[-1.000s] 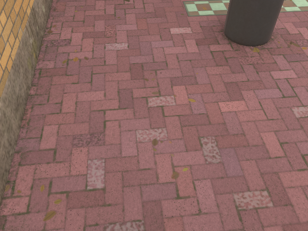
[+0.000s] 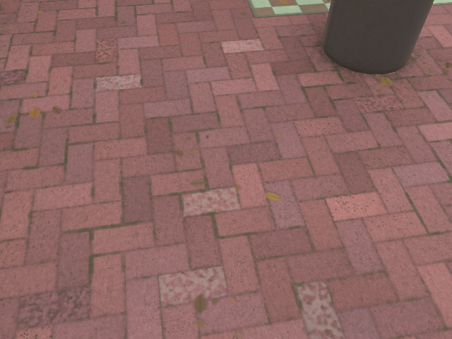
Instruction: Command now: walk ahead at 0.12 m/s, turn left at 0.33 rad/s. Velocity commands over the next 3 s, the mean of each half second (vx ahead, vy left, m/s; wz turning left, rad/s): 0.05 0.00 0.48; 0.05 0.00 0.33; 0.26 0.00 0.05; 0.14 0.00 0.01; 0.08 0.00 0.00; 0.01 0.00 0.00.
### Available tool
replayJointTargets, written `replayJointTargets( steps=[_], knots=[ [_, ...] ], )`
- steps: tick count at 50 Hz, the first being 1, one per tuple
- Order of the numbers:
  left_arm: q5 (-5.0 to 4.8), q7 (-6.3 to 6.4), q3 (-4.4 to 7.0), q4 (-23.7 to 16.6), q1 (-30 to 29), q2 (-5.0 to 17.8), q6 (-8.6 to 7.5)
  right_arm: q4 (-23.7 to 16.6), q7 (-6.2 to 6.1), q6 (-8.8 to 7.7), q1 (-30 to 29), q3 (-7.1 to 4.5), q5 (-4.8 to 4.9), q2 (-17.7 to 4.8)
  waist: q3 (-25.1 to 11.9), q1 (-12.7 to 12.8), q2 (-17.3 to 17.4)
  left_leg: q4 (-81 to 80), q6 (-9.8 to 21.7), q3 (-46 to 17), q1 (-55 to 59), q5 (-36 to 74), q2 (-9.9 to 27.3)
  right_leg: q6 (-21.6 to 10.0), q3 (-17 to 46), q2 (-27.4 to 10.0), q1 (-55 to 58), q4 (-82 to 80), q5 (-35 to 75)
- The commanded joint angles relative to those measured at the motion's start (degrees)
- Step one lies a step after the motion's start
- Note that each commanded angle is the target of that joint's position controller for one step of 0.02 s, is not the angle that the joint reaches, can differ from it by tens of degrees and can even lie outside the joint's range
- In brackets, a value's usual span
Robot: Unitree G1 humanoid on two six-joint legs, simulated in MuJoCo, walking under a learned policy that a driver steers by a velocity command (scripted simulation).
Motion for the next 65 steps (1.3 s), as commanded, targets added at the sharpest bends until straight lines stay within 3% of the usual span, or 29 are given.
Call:
replayJointTargets(
  steps=[1,2,5,8,18,19,20,21,22,23,25,29,33,39,40,41,42,43,44,45,47,50,53,56,60,61,62,63,65],
  knots=[
    [1.38,0.37,-0.34,-5.7,1.3,2.5,-0.97,-1.0,0.68,1.10,15.7,-3.02,-0.26,-10.7,-16.2,-7.1,17.2,-6.4,17.0,-23.1,39.8,46.2,18.2,1.6,1.3,3.2,-23.6,30.2,-9.4],
    [1.02,-0.15,-0.18,-6.7,-0.1,3.6,-0.34,-1.9,0.97,1.03,16.7,-2.31,0.21,-9.2,-18.6,-7.1,12.7,-8.7,17.4,-28.2,40.7,29.9,17.8,0.8,7.3,2.4,-28.5,35.3,-14.0],
    [0.67,1.52,1.01,-8.7,-5.7,5.7,2.53,-7.3,-0.24,2.70,4.3,-2.68,0.43,-9.9,-8.9,-3.7,3.9,-13.4,12.0,-22.5,23.2,5.8,12.7,0.5,8.2,-0.8,-28.3,29.9,-4.4],
    [0.92,1.81,1.45,-9.6,-5.9,4.6,3.28,-9.5,-0.57,4.18,1.4,-3.11,-0.10,-9.6,-7.4,-1.7,6.8,-15.8,10.4,-18.6,13.1,-0.6,7.3,0.7,5.8,1.4,-19.4,18.7,0.2],
    [0.83,-0.67,2.11,-11.7,-7.5,5.4,2.62,-12.6,-2.54,5.43,2.3,-3.54,1.18,-9.5,-7.5,0.7,7.6,-15.6,7.2,-23.4,8.9,-12.5,3.6,-0.3,6.7,1.9,-1.7,-6.2,10.4],
    [1.32,-0.89,2.95,-10.9,-4.5,7.5,2.55,-12.9,-2.59,5.61,3.2,-3.23,1.53,-8.5,-8.0,1.5,5.4,-11.5,4.8,-21.6,3.7,-15.7,1.3,-1.8,8.4,-2.3,6.0,-10.5,11.5],
    [3.08,-0.81,4.40,-11.1,-3.2,13.0,2.64,-14.2,-2.37,5.67,3.3,-2.62,2.40,-5.7,-7.1,0.5,-8.1,3.0,1.4,-12.0,-7.9,-22.4,-5.7,-7.8,21.3,-14.4,11.7,-16.1,10.1],
    [4.99,-0.94,4.49,-12.7,-5.9,13.3,2.39,-15.6,-2.02,4.68,4.1,-3.14,2.27,-7.8,-7.1,-0.5,-18.9,16.4,-1.0,-8.2,-12.3,-27.8,-8.6,-15.6,35.5,-24.3,7.5,-20.6,16.1],
    [4.48,-0.45,3.69,-15.1,-10.5,10.1,2.18,-14.3,-1.50,4.11,5.4,-4.63,1.61,-12.2,-6.8,-2.0,-13.8,26.0,-2.1,-9.3,-11.7,-24.9,-5.7,-16.5,32.0,-24.9,6.0,-19.4,20.8],
    [3.39,-0.17,3.12,-16.2,-13.6,7.6,2.16,-12.4,-1.23,4.37,7.9,-5.10,1.61,-12.9,-6.4,-3.3,-9.7,29.5,-2.5,-8.1,-9.9,-22.0,-5.3,-13.7,25.2,-20.6,4.8,-17.7,22.8],
    [1.57,-0.28,2.60,-16.4,-14.7,6.4,2.17,-10.8,-1.27,5.45,9.8,-4.53,1.02,-10.2,-3.6,-3.2,-6.4,35.2,-3.5,-6.5,-10.9,-17.2,-5.1,-10.9,17.7,-16.1,4.8,-16.2,25.6],
    [1.78,0.18,2.50,-14.7,-10.1,7.2,2.37,-13.7,-1.11,6.59,5.9,-3.26,2.46,-7.2,-2.1,-0.7,-8.8,28.3,-5.6,-2.8,-11.1,-11.9,-3.3,-11.2,10.6,-14.6,7.8,-17.0,30.0],
    [1.99,-0.02,3.53,-14.2,-8.0,10.1,2.24,-15.4,0.30,5.76,2.7,-1.62,1.63,-4.9,-4.3,0.9,-11.7,15.1,-5.8,0.8,-1.9,-15.2,0.0,-12.2,7.9,-15.8,8.2,-15.7,32.0],
    [-0.54,-1.26,3.36,-13.5,-7.2,10.7,2.53,-12.8,1.67,5.28,7.0,-1.89,1.19,-5.9,-3.7,-2.0,-10.6,-12.5,0.0,5.9,18.8,-3.4,-3.0,-9.0,6.7,-15.1,1.8,-9.4,29.7],
    [0.17,-1.64,2.75,-12.9,-5.5,8.8,2.18,-12.7,1.38,5.22,8.1,-2.24,0.85,-7.8,-5.6,-2.0,-7.2,-13.6,1.7,1.3,27.3,6.1,0.4,-5.1,4.4,-13.2,-2.9,-5.5,25.6],
    [3.12,-2.57,1.20,-14.5,-5.3,4.5,1.48,-13.0,0.53,5.27,10.4,-2.97,0.21,-12.5,-9.3,-0.5,6.6,-10.3,5.6,-12.2,37.9,29.9,12.6,0.5,-1.3,-7.9,-13.4,7.2,8.2],
    [2.70,-2.79,0.62,-15.9,-6.6,3.6,1.40,-12.6,0.73,4.94,9.0,-2.09,-0.76,-10.9,-11.1,-1.2,14.1,-11.3,15.3,-17.7,33.7,32.2,20.1,2.5,2.1,-5.5,-16.7,11.6,-10.8],
    [1.57,-2.58,1.68,-15.5,-8.5,8.1,1.81,-12.2,1.03,4.33,9.5,-1.67,-1.12,-8.4,-10.0,-3.4,9.6,-14.4,16.9,-17.4,31.5,18.1,18.3,3.3,4.0,-5.7,-17.9,16.3,-11.8],
    [0.74,-2.59,2.36,-15.3,-9.3,10.0,2.15,-10.6,1.14,3.83,10.8,-2.25,-0.35,-9.9,-7.6,-4.2,9.4,-17.0,15.2,-16.8,31.8,3.6,16.0,2.9,3.3,-5.0,-21.8,20.1,-10.2],
    [0.57,-2.35,2.94,-14.7,-9.8,10.8,2.45,-9.9,1.10,3.60,11.4,-2.97,0.74,-12.2,-5.2,-5.1,8.8,-19.6,13.9,-17.3,31.2,-10.0,14.8,2.3,3.2,-4.9,-25.3,23.1,-7.8],
    [0.56,-2.13,3.18,-14.8,-10.2,10.2,2.40,-9.0,0.60,2.95,9.6,-2.54,1.40,-11.1,-0.1,-4.0,9.2,-23.9,12.3,-17.1,26.8,-21.1,13.4,1.1,4.9,-5.8,-27.0,23.5,-0.2],
    [0.83,-2.34,2.70,-13.9,-9.6,7.7,0.40,-8.0,0.14,1.43,8.6,-2.01,1.16,-8.4,1.0,-3.1,7.1,-25.3,10.9,-12.8,26.2,-15.3,11.4,-0.2,4.6,-5.6,-25.2,17.0,7.8],
    [0.91,-2.65,1.81,-14.1,-10.7,5.8,-0.70,-6.6,0.32,0.46,9.3,-2.39,1.48,-9.1,-0.1,-3.4,6.9,-24.6,10.7,-9.9,24.2,-13.0,10.9,-1.0,3.5,-4.5,-19.1,8.0,9.4],
    [0.43,-3.16,1.70,-14.7,-11.5,7.2,-0.95,-5.2,1.03,-0.06,10.6,-2.85,1.87,-10.7,0.9,-3.7,7.2,-23.7,11.1,-10.9,20.6,-17.9,12.4,-2.3,2.3,-3.6,-14.2,3.3,7.4],
    [0.05,-3.82,2.38,-11.0,-0.3,7.8,-1.23,-4.2,1.17,0.24,9.1,-1.93,2.33,-8.8,0.3,2.5,3.9,-14.6,8.1,-9.3,9.8,-20.7,9.8,-4.9,1.2,-1.6,4.8,-4.0,9.7],
    [0.23,-3.39,3.21,-9.8,5.6,10.6,-1.15,-5.0,1.13,0.01,7.9,-0.77,1.69,-5.3,-0.5,4.5,-2.7,-1.5,4.3,-3.7,4.1,-15.1,4.8,-7.6,10.6,-8.1,11.9,-9.4,8.7],
    [1.41,-3.52,5.12,-10.0,9.1,19.0,-1.23,-7.7,0.72,-1.14,8.5,-0.19,1.51,-3.1,-3.3,3.9,-20.0,19.5,-0.2,5.2,-9.0,-22.4,-3.9,-16.0,34.2,-21.9,20.1,-19.2,6.4],
    [2.46,-3.94,4.04,-10.8,8.2,15.6,-1.80,-7.1,0.18,-1.71,8.7,-1.47,1.71,-8.1,-4.0,3.9,-16.2,30.0,-0.9,-1.0,-13.4,-30.0,-3.2,-20.1,43.0,-25.3,19.2,-21.8,9.2],
    [2.04,-3.91,2.41,-13.0,0.2,10.6,-2.12,-5.3,0.01,-1.05,10.0,-2.16,1.71,-9.6,-0.8,0.4,-9.3,32.5,-0.4,-1.3,-12.7,-21.8,1.3,-15.8,28.0,-20.1,14.3,-18.7,23.6]
  ],
)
